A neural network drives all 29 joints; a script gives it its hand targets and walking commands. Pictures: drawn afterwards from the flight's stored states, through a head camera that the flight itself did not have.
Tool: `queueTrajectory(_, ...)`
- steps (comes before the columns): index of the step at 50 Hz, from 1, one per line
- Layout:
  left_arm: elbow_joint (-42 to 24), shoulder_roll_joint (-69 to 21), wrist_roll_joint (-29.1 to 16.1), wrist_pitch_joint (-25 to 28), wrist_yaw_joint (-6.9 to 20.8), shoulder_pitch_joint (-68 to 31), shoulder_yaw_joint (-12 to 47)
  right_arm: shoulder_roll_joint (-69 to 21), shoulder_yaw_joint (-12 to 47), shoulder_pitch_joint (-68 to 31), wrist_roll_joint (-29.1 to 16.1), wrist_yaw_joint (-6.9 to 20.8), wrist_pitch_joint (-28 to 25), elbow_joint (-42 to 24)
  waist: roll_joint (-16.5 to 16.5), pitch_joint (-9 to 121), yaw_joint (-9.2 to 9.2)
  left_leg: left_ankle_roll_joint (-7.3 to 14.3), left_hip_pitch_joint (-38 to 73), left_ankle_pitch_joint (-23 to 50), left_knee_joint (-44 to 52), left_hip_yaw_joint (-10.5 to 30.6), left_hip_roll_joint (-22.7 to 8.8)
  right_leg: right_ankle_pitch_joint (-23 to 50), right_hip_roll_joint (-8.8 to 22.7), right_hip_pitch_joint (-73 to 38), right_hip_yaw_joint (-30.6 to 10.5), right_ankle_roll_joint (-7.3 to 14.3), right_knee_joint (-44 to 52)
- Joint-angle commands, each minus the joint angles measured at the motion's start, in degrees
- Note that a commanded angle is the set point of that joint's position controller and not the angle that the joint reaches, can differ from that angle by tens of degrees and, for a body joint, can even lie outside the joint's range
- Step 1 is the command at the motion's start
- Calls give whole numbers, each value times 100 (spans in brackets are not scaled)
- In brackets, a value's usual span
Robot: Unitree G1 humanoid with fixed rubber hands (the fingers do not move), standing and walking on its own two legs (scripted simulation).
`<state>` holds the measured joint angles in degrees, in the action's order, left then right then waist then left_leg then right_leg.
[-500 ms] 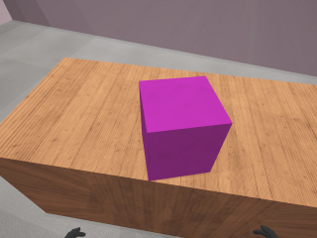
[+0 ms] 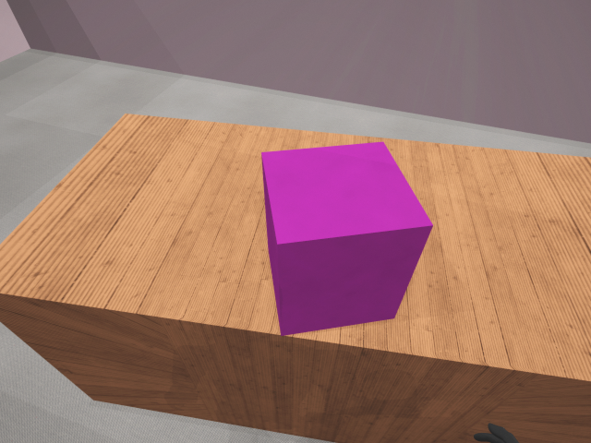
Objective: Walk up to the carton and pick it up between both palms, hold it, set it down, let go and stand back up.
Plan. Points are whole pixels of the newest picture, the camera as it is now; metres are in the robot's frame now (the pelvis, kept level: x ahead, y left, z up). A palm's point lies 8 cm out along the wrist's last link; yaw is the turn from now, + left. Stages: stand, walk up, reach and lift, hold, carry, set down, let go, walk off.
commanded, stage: stand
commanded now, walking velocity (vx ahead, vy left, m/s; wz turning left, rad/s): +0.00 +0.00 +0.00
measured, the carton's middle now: (331, 240) +0.46 +0.00 +0.00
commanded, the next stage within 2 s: none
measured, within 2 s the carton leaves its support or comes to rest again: neither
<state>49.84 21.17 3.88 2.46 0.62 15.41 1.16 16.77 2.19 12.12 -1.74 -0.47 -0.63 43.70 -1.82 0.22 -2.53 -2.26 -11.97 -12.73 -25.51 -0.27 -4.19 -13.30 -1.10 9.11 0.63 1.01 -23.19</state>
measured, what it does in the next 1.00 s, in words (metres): stands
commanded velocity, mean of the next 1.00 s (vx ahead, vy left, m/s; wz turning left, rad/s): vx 0.00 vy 0.00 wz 0.00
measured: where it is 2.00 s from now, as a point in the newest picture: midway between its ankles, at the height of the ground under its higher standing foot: outside the picture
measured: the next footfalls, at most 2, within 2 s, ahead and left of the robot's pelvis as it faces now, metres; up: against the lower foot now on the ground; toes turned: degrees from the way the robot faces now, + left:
none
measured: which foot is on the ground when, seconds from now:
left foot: down 0.00-1.00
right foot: down 0.00-1.00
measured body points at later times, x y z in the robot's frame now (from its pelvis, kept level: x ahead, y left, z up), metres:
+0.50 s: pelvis -0.01 +0.00 +0.00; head -0.02 +0.01 +0.45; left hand +0.04 +0.30 -0.13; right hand +0.11 -0.27 -0.11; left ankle +0.01 +0.15 -0.74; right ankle -0.01 -0.12 -0.74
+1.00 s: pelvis -0.01 +0.00 +0.00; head -0.02 +0.01 +0.45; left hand +0.03 +0.31 -0.13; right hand +0.10 -0.26 -0.11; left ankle +0.01 +0.15 -0.74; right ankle -0.01 -0.12 -0.74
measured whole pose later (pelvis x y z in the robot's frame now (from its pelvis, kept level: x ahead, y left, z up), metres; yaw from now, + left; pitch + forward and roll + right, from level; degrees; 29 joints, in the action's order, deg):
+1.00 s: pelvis -0.01 +0.00 +0.00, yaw +0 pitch -2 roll -1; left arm 55.4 21.5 3.9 2.4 0.3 15.4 1.2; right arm 17.2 2.2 12.1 -1.7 -0.4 -0.5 49.4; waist 0.1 0.3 -2.5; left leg -2.3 -12.0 -11.7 -25.5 -0.3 -4.2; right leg -12.3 -1.1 9.1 0.6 0.9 -23.2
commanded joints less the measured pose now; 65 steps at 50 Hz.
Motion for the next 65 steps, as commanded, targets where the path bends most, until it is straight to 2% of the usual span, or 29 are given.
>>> queueTrajectory(1,-87,1037,-343,73,-71,-191,-377,1443,-566,-174,378,-10,-123,23,561,459,146,485,342,1243,-28,343,-170,1492,839,-248,-563,99,280)
queueTrajectory(3,52,1097,-345,114,-52,18,-450,1382,-619,-384,360,0,-120,-3,724,500,-8,427,416,1224,40,304,-167,1542,873,-189,-459,41,299)
queueTrajectory(6,109,1106,-306,117,-75,-185,-369,1450,-625,-71,333,-59,-121,150,511,387,237,454,612,1133,82,445,-258,1192,788,-20,-479,62,422)
queueTrajectory(7,87,963,-283,104,-82,-236,-326,1577,-608,-178,344,-93,-127,159,933,163,236,489,321,1166,135,399,-262,1305,784,-97,-497,45,424)
queueTrajectory(11,78,1002,-292,125,-99,-391,-365,1258,-536,-201,336,25,-81,151,371,250,245,450,354,926,148,405,-265,1005,777,-76,-400,93,382)
queueTrajectory(13,199,1274,-228,122,-96,-324,-422,1370,-571,-245,327,17,-81,169,607,5,307,427,297,578,260,374,-307,568,755,67,-468,65,500)
queueTrajectory(14,222,1071,-328,83,-89,-291,-388,1548,-592,-282,315,5,-70,293,452,29,133,429,182,447,288,455,-252,385,790,116,-447,83,546)
queueTrajectory(16,144,1103,-283,84,-92,-471,-357,1373,-556,-373,318,26,-69,231,230,-159,145,440,143,7,236,324,-168,-459,817,545,-680,131,799)
queueTrajectory(18,65,1103,-213,48,-85,-710,-357,1497,-652,-181,392,38,-83,387,412,-452,339,386,24,-229,356,287,-126,-698,785,656,-557,85,870)
queueTrajectory(22,262,1234,-287,102,-72,-269,-416,1414,-527,-198,405,20,-58,386,273,-477,183,465,176,-11,354,366,-180,-570,814,737,-675,111,874)
queueTrajectory(23,302,1124,-258,120,-88,-336,-378,1540,-637,-284,412,53,-99,432,223,-417,304,561,153,-16,384,515,-275,-454,763,620,-588,97,829)
queueTrajectory(24,297,1023,-353,93,-61,-195,-346,1547,-619,-96,371,42,-136,403,595,-244,304,537,88,-110,417,453,-216,-148,778,398,-628,60,734)
queueTrajectory(29,345,1262,-285,108,-67,-204,-440,1410,-530,-450,364,64,-163,370,422,20,131,469,200,499,405,427,-287,618,808,43,-587,188,486)
queueTrajectory(30,336,1028,-305,122,-23,-330,-369,1460,-591,-372,342,-19,-120,517,662,-83,97,499,184,752,412,549,-256,721,799,42,-591,134,406)
queueTrajectory(31,410,1201,-280,116,-87,-445,-442,1441,-577,-230,325,24,-167,424,654,-39,339,466,282,909,353,401,-275,1063,778,41,-631,162,538)
queueTrajectory(32,458,1336,-390,110,-93,-344,-453,1565,-564,-291,315,13,-121,505,332,318,188,433,407,1027,318,452,-318,1059,788,-156,-497,149,410)
queueTrajectory(33,397,973,-370,50,-45,-439,-341,1488,-565,-360,276,9,-122,478,957,19,253,429,151,810,337,407,-230,915,878,-36,-598,142,532)
queueTrajectory(36,443,1312,-293,101,-70,-346,-453,1344,-481,-332,337,-8,-101,495,418,25,202,491,398,899,355,488,-335,578,741,91,-543,107,499)
queueTrajectory(39,445,1014,-373,83,-72,-477,-301,1496,-510,-292,278,-58,-93,578,765,8,238,458,186,767,398,438,-263,992,896,-104,-573,77,530)
queueTrajectory(43,456,1230,-351,98,-76,-535,-382,1370,-516,-334,251,7,-76,450,223,65,295,448,395,821,382,449,-341,1005,839,47,-606,123,529)
queueTrajectory(44,480,1212,-377,79,-79,-264,-383,1414,-498,-369,313,3,-115,577,712,-26,134,461,190,657,358,388,-303,771,884,-24,-621,89,636)
queueTrajectory(49,453,1051,-396,75,-30,-377,-375,1463,-517,-398,338,-29,-145,571,610,-156,128,428,10,301,471,439,-294,399,800,107,-566,117,583)
queueTrajectory(50,486,1045,-320,82,-51,-515,-304,1353,-532,-190,272,-17,-147,614,427,-238,346,409,101,217,630,564,-291,180,768,228,-617,159,612)
queueTrajectory(51,474,980,-367,77,-54,-405,-365,1600,-538,-422,319,-42,-145,659,596,-6,105,442,152,256,542,480,-290,427,852,27,-654,174,606)
queueTrajectory(54,486,1163,-369,76,-52,-580,-401,1500,-540,-426,293,-30,-98,582,444,-36,240,455,159,439,608,531,-342,264,799,104,-558,137,621)
queueTrajectory(55,523,1230,-387,67,-73,-284,-381,1482,-497,-574,305,6,-101,617,376,-357,26,411,-20,206,610,457,-305,-56,815,308,-614,142,710)
queueTrajectory(57,449,1125,-361,28,-50,-517,-363,1562,-542,-471,317,8,-105,750,702,-583,128,375,-73,98,595,458,-240,-469,915,578,-728,180,854)
queueTrajectory(61,547,1328,-319,34,-108,-487,-382,1324,-475,-372,301,4,-95,720,287,-523,217,371,158,-95,490,429,-172,-815,932,686,-894,184,996)
queueTrajectory(65,531,1282,-348,56,-74,-519,-387,1334,-454,-425,318,-3,-48,754,733,-415,243,408,0,1,496,502,-259,-318,845,334,-798,166,850)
